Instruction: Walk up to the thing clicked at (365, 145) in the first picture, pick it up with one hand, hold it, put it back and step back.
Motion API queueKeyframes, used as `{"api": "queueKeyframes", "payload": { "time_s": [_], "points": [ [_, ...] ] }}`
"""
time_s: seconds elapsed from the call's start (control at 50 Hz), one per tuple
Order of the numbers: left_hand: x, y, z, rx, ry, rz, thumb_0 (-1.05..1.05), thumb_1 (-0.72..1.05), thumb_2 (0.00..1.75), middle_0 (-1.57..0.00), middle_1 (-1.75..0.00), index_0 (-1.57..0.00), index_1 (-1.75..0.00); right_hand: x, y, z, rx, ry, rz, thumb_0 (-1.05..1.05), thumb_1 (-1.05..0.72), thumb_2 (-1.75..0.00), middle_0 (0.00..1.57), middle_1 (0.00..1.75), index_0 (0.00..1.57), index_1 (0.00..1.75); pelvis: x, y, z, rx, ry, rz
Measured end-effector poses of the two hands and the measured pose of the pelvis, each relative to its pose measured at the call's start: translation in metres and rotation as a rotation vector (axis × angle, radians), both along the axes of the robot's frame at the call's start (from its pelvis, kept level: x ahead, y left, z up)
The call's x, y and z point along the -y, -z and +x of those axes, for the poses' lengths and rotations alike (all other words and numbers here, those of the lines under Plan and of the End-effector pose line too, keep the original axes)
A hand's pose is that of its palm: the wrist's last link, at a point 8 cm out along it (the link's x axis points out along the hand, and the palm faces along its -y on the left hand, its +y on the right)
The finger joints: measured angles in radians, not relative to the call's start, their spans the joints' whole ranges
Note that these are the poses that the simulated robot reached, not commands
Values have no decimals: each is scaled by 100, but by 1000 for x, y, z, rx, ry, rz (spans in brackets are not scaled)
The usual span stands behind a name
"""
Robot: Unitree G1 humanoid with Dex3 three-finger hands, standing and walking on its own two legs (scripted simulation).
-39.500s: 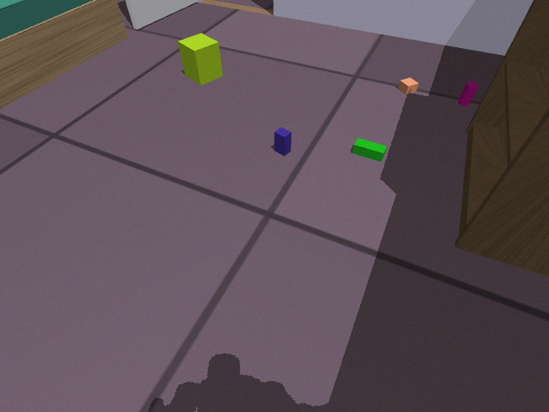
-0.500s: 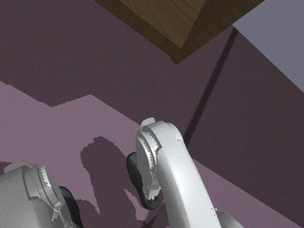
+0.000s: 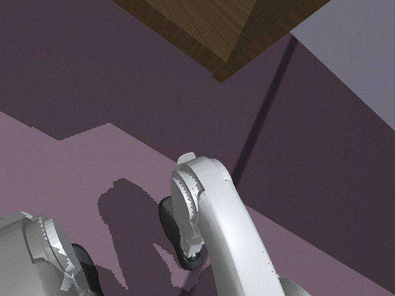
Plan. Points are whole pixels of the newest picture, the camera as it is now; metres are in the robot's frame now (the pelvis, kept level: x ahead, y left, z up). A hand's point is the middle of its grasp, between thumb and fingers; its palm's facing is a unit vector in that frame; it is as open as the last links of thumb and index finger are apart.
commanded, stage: open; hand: left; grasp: from above
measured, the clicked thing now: out of the picture +0.51 +0.36 -0.28
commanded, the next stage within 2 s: withdraw in 0.12 s
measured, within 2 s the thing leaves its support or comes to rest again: neither
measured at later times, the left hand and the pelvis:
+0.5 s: hand out of the picture +0.49 +0.35 -0.16, palm faces -0.20 -0.29 -0.94, open 14.0 cm; pelvis +0.00 +0.00 +0.01, yaw +0 degrees
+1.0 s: hand out of the picture +0.42 +0.34 -0.06, palm faces -0.53 -0.10 -0.84, open 13.6 cm; pelvis -0.02 +0.00 +0.05, yaw +5 degrees
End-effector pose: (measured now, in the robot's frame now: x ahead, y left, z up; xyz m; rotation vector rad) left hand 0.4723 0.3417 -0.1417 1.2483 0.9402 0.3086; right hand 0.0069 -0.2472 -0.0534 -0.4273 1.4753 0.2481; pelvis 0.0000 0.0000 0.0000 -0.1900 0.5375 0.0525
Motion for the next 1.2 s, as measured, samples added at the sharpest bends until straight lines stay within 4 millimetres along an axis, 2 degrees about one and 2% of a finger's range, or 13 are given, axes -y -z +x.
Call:
{"api": "queueKeyframes", "payload": {
  "time_s": [0.24,0.4,0.48,0.56,0.64,0.7,0.82,0.9,1.0,1.1,1.2],
  "points": [
    [-1,1,2,10,-10,-4,0,-53,108,-14,-102,-13,-103,-2,-4,0,-1,1,1,0,-90,-89,20,30,20,30,0,-2,0,-7,2,-3],
    [-4,-6,5,39,-9,1,0,-52,103,-10,-102,-10,-102,0,-4,3,3,7,1,0,-91,-89,20,30,20,30,0,-4,1,-11,2,-2],
    [-11,-28,13,93,31,24,0,-52,101,-10,-101,-10,-101,2,0,7,10,36,2,0,-91,-90,20,30,20,30,1,-5,4,-24,-2,3],
    [-21,-66,13,109,107,72,0,-52,101,-9,-100,-10,-100,5,7,20,43,86,7,0,-91,-90,20,30,20,30,0,-10,7,-40,-12,11],
    [-34,-104,-3,31,176,93,0,-52,100,-9,-99,-9,-99,8,11,40,98,127,13,0,-92,-90,20,30,20,30,-1,-23,6,-47,-28,23],
    [-35,-126,-19,-59,260,75,0,-52,100,-9,-98,-9,-98,8,7,59,139,121,19,0,-92,-90,20,30,20,30,-1,-36,3,-39,-42,37],
    [-22,-145,-43,-151,458,-55,0,-49,99,-11,-97,-11,-97,17,-12,90,213,58,-52,0,-91,-90,20,30,20,30,2,-58,-9,-15,-60,56],
    [-12,-146,-46,-136,609,-108,0,-46,98,-13,-95,-13,-95,28,-26,100,242,24,-151,0,-90,-90,20,30,21,30,4,-61,-14,-7,-64,53],
    [-7,-136,-37,-83,751,-90,0,-43,96,-14,-94,-14,-94,35,-32,99,241,0,-244,0,-90,-89,20,30,20,30,2,-51,-15,3,-62,40],
    [0,-109,-23,-37,781,-34,0,-41,94,-15,-93,-16,-93,30,-23,86,183,-3,-263,0,-89,-89,20,30,20,30,-1,-39,-15,-1,-66,28],
    [12,-71,-11,-2,726,-14,0,-38,92,-17,-92,-19,-91,18,-6,61,104,24,-240,0,-89,-89,20,30,21,30,-2,-27,-15,-15,-61,22]
  ]
}}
